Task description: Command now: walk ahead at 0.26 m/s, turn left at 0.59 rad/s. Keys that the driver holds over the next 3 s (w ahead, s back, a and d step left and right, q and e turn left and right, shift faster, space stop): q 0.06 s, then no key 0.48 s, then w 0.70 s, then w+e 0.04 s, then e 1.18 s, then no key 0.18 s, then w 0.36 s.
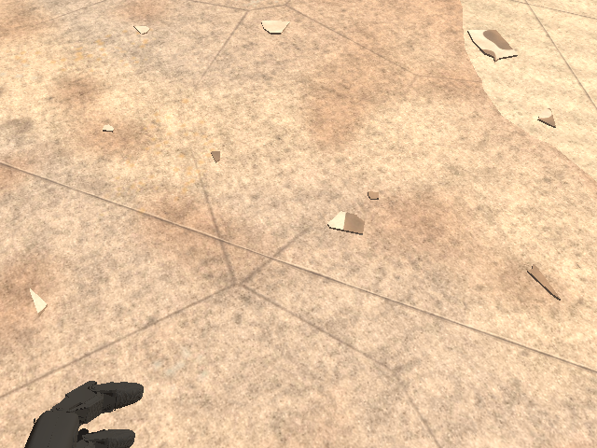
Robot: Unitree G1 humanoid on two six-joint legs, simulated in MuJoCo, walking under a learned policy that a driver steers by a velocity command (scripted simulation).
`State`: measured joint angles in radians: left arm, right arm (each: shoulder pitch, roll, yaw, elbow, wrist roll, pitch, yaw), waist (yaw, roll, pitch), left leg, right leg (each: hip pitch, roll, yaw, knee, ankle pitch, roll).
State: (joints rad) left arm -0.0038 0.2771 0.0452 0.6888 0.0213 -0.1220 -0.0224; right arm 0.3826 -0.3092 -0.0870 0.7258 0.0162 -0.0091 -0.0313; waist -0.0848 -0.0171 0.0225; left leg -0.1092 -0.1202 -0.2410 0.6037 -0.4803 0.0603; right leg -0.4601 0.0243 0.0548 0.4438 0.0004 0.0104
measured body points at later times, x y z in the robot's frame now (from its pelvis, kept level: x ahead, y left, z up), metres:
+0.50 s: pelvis +0.10 +0.01 +0.01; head +0.10 +0.04 +0.46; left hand +0.17 +0.29 -0.12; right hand +0.30 -0.21 -0.07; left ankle +0.10 +0.13 -0.72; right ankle +0.13 -0.12 -0.72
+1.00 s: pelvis +0.23 +0.01 +0.02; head +0.25 -0.01 +0.47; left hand +0.17 +0.27 -0.10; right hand +0.43 -0.23 -0.08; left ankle +0.25 +0.16 -0.65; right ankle +0.16 -0.10 -0.72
